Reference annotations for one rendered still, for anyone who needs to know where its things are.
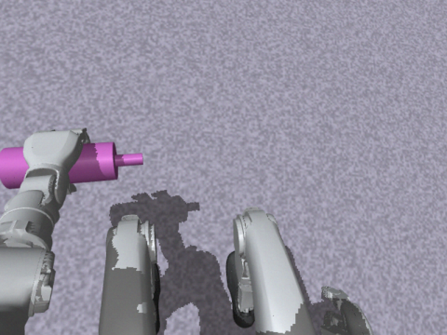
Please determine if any right robot hand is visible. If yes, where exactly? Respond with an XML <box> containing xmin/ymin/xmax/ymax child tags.
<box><xmin>321</xmin><ymin>286</ymin><xmax>374</xmax><ymax>335</ymax></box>

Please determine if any right robot foot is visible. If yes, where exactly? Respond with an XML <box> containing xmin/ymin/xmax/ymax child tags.
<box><xmin>226</xmin><ymin>251</ymin><xmax>255</xmax><ymax>328</ymax></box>

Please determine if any bottle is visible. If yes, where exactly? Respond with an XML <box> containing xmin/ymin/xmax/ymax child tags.
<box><xmin>0</xmin><ymin>142</ymin><xmax>143</xmax><ymax>189</ymax></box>

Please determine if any left robot hand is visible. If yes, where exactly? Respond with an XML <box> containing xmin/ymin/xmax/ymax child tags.
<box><xmin>23</xmin><ymin>128</ymin><xmax>91</xmax><ymax>195</ymax></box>

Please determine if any left robot arm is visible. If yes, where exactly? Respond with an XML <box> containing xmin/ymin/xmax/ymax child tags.
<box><xmin>0</xmin><ymin>164</ymin><xmax>69</xmax><ymax>335</ymax></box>

